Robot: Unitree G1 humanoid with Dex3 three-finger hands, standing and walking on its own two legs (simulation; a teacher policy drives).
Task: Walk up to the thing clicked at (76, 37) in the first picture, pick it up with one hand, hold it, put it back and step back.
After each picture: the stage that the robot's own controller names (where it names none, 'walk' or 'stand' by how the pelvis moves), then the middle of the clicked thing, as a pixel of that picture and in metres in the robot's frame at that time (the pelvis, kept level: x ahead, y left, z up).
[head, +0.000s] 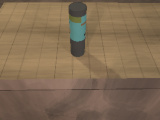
stand; (77, 32) +0.58 +0.05 +0.03
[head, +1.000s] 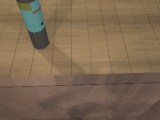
walk; (34, 21) +0.53 +0.21 +0.07
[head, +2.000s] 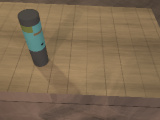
stand; (35, 41) +0.50 +0.22 +0.03
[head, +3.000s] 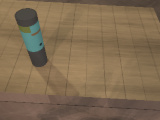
stand; (33, 41) +0.49 +0.21 +0.03
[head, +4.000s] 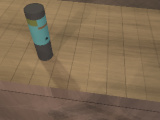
stand; (40, 35) +0.53 +0.20 +0.04
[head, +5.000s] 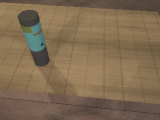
stand; (36, 41) +0.52 +0.21 +0.03
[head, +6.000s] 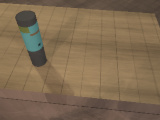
stand; (33, 41) +0.52 +0.22 +0.03
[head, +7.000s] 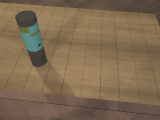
stand; (33, 42) +0.52 +0.22 +0.03
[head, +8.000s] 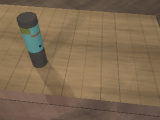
stand; (34, 43) +0.52 +0.22 +0.03
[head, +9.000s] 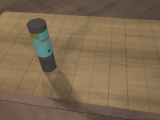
rise first; (43, 48) +0.51 +0.22 +0.03
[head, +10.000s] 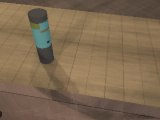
go down; (42, 39) +0.54 +0.21 +0.04
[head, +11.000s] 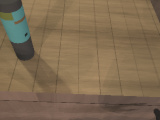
go down; (18, 31) +0.50 +0.21 +0.07
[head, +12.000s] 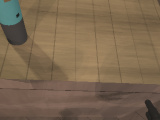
close in; (8, 11) +0.52 +0.21 +0.10
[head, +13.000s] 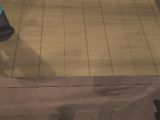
close; out of the picture +0.52 +0.23 +0.12
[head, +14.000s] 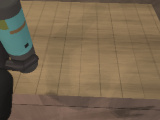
lift; (16, 39) +0.37 +0.18 +0.20
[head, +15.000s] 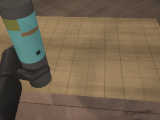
lift; (30, 48) +0.33 +0.16 +0.22
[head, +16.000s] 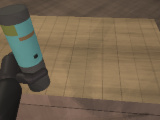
hold; (28, 53) +0.34 +0.17 +0.19
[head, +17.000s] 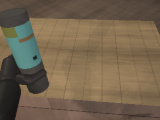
hold; (27, 55) +0.34 +0.18 +0.18
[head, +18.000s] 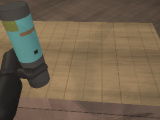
crouch; (28, 49) +0.35 +0.17 +0.20
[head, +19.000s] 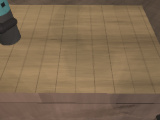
crouch; out of the picture +0.47 +0.23 +0.25
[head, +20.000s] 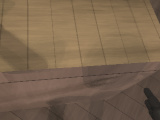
lower; out of the picture +0.54 +0.23 +0.13
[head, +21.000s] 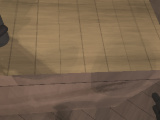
lower; out of the picture +0.51 +0.22 +0.12
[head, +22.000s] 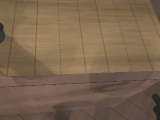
lower; out of the picture +0.51 +0.23 +0.12
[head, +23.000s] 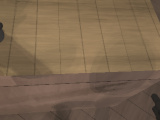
lower; out of the picture +0.52 +0.23 +0.12
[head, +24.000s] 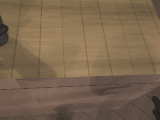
loosen; out of the picture +0.51 +0.23 +0.12
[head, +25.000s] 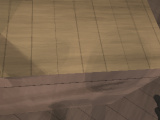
rise; out of the picture +0.51 +0.24 +0.12
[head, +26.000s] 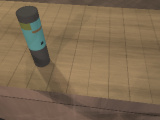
sink last; (35, 40) +0.49 +0.22 +0.08
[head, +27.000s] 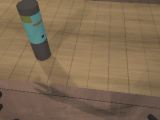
stand; (36, 33) +0.52 +0.22 +0.08
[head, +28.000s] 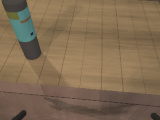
stand; (25, 31) +0.51 +0.24 +0.10
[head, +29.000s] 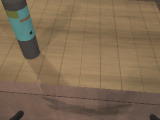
stand; (24, 30) +0.51 +0.24 +0.10
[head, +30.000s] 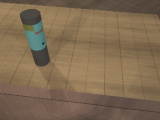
stand; (37, 40) +0.52 +0.22 +0.05
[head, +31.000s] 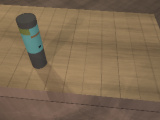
stand; (33, 44) +0.52 +0.23 +0.03
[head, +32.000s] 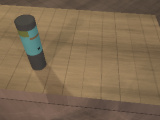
stand; (32, 45) +0.50 +0.23 +0.03
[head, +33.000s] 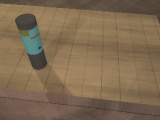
walk; (33, 45) +0.51 +0.22 +0.03
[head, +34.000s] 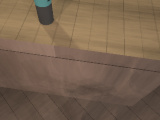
walk; out of the picture +0.66 +0.21 +0.05
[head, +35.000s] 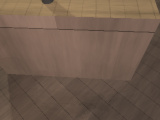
walk; out of the picture +0.91 +0.28 +0.05
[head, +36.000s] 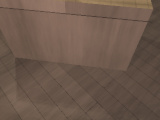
stand; out of the picture +1.14 +0.22 +0.05
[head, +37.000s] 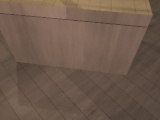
stand; out of the picture +1.13 +0.20 +0.03
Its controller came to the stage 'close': yes
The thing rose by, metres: 0.21
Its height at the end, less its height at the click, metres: +0.00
